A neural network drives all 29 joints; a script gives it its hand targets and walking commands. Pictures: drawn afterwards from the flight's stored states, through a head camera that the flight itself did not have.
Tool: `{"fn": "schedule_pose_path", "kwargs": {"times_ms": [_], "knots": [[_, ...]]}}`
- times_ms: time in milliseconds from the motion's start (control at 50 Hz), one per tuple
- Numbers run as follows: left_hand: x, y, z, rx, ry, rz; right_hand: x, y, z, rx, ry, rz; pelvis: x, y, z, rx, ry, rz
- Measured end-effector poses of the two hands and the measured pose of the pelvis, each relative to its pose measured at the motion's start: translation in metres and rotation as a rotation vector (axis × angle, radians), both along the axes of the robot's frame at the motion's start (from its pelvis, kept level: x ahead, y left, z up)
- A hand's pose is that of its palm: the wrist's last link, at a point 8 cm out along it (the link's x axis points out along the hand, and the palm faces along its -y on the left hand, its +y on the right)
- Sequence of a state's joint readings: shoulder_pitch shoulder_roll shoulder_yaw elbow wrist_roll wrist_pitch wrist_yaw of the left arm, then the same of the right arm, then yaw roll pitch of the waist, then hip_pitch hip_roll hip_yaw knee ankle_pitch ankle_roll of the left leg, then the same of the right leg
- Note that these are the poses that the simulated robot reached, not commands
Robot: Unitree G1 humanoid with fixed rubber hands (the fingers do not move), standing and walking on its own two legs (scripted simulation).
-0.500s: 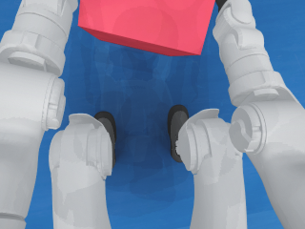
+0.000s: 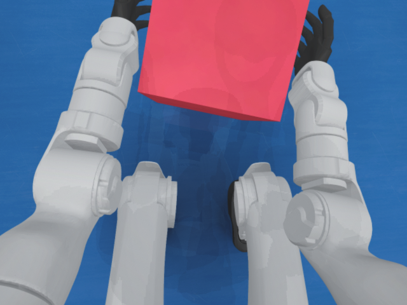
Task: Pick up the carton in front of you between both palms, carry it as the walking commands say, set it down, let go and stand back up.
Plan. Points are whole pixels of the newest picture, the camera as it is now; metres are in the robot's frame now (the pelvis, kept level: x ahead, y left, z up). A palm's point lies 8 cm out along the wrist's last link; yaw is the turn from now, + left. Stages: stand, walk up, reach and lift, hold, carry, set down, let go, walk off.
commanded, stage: reach and lift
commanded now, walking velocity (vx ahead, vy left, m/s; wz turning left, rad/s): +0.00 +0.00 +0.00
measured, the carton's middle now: (214, 57) +0.52 -0.01 -0.17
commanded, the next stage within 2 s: none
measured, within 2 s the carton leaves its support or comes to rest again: neither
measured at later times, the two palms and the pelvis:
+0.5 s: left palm out of the picture +0.49 +0.15 +0.07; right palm (397, 39) +0.47 -0.15 +0.07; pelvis +0.00 -0.01 +0.12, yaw +2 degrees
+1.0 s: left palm out of the picture +0.44 +0.15 +0.23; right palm out of the picture +0.44 -0.15 +0.23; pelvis +0.06 -0.01 +0.26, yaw +2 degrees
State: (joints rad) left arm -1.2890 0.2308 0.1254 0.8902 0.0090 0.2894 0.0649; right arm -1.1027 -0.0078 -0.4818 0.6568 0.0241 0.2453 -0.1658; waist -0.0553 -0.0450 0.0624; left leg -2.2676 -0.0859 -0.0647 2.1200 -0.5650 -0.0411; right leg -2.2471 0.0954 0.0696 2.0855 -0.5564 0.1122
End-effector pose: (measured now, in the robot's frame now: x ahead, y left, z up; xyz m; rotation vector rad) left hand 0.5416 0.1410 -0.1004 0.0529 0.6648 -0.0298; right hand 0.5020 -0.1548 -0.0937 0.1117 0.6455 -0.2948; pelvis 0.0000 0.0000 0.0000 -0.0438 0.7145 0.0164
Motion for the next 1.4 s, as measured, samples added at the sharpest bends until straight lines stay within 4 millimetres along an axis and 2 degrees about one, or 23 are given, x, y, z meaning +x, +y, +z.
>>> {"fn": "schedule_pose_path", "kwargs": {"times_ms": [100,200,440,620,900,1160,1400], "knots": [[-0.014,0.003,0.05,0.0,0.026,0.026,-0.011,0.003,0.045,-0.002,0.025,0.019,-0.005,-0.003,0.027,-0.003,0.011,0.015],[-0.023,0.0,0.09,0.006,0.038,0.032,-0.019,0.0,0.084,-0.015,0.039,0.034,-0.008,-0.004,0.056,-0.002,0.026,0.016],[-0.042,0.003,0.152,0.002,0.021,0.069,-0.026,0.001,0.149,-0.025,0.023,0.068,-0.001,-0.006,0.109,0.017,0.035,0.008],[-0.059,0.005,0.204,-0.014,0.021,0.097,-0.037,0.002,0.204,-0.02,0.02,0.08,0.016,-0.006,0.153,0.018,-0.013,0.015],[-0.088,0.006,0.298,-0.018,0.031,0.135,-0.056,0.003,0.298,-0.017,0.028,0.107,0.046,-0.005,0.236,0.031,-0.148,0.015],[-0.116,0.007,0.375,-0.016,0.027,0.169,-0.076,0.004,0.375,-0.019,0.025,0.141,0.076,-0.007,0.308,0.043,-0.313,0.017],[-0.14,0.008,0.446,-0.013,0.015,0.199,-0.091,0.005,0.445,-0.028,0.014,0.177,0.099,-0.009,0.36,0.052,-0.513,0.019]]}}
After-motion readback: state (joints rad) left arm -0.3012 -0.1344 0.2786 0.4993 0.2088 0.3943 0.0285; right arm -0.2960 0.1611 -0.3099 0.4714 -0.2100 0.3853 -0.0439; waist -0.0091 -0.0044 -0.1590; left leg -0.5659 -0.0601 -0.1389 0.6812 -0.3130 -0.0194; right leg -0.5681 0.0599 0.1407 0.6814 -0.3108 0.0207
